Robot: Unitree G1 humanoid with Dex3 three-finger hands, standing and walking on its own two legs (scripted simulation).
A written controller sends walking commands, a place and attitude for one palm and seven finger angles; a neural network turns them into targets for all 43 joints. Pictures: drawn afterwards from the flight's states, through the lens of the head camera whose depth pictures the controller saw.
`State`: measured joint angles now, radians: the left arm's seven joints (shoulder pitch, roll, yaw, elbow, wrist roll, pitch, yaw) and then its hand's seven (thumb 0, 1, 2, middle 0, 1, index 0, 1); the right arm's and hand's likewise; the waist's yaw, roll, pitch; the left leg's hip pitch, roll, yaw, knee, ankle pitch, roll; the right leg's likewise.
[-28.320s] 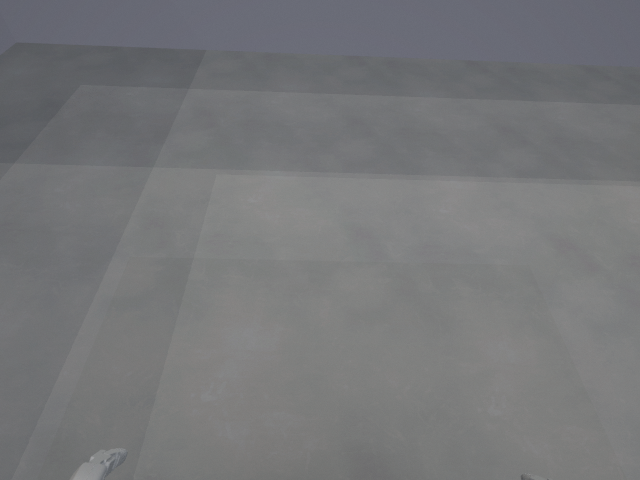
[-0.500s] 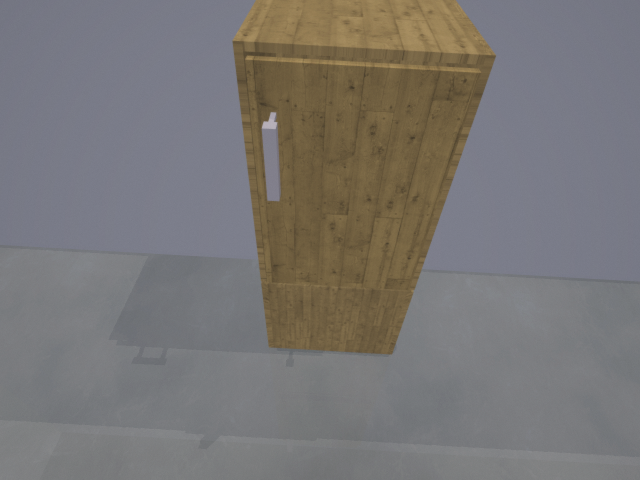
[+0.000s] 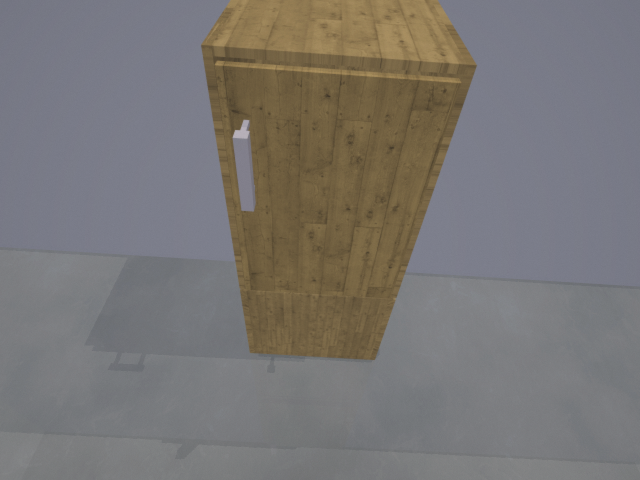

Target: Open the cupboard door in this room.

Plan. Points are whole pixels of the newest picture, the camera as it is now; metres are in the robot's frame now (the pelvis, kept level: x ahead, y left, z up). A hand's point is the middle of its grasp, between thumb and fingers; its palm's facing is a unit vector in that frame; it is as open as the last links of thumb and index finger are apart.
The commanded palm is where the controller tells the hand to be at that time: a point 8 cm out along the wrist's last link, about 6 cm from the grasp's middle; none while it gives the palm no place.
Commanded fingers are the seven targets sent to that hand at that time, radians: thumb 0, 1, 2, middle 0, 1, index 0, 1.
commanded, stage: shuffle to correct the standing spot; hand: left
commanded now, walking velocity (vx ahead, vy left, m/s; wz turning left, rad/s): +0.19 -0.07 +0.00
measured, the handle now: (247, 166) +0.62 +0.18 +0.05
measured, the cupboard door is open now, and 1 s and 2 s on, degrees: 0 0 0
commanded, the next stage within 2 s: come to a stop and stand still in 0.22 s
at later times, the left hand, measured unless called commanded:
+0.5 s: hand (219, 446) +0.21 +0.16 -0.18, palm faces -0.07 -0.98 -0.19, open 7.4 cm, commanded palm none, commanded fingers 0.00 0.90 0.90 -0.20 -0.30 -0.20 -0.30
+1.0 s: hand (175, 463) +0.19 +0.23 -0.20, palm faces +0.02 -0.97 -0.24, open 7.4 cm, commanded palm none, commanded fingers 0.00 0.90 0.90 -0.20 -0.30 -0.20 -0.30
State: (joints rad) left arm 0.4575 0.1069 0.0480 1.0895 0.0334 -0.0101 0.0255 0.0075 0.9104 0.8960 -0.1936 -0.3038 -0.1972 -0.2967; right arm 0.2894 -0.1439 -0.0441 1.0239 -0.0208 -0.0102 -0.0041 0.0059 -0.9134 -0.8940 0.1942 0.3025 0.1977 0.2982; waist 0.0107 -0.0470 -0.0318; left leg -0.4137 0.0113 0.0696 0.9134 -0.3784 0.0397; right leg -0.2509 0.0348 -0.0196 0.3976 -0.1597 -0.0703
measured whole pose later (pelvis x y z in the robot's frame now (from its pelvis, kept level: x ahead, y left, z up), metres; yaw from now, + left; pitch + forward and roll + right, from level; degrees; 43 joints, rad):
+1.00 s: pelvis +0.12 +0.03 -0.03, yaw -2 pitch -3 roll -2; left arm 0.24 0.22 0.04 0.96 0.03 0.08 0.04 0.01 0.91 0.90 -0.20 -0.30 -0.20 -0.30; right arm 0.19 -0.18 -0.04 0.85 -0.03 0.02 -0.02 0.00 -0.91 -0.89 0.19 0.30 0.20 0.30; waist 0.00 -0.01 0.02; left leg -0.33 0.00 0.11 0.71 -0.34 0.09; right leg -0.41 -0.04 0.00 0.91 -0.47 -0.01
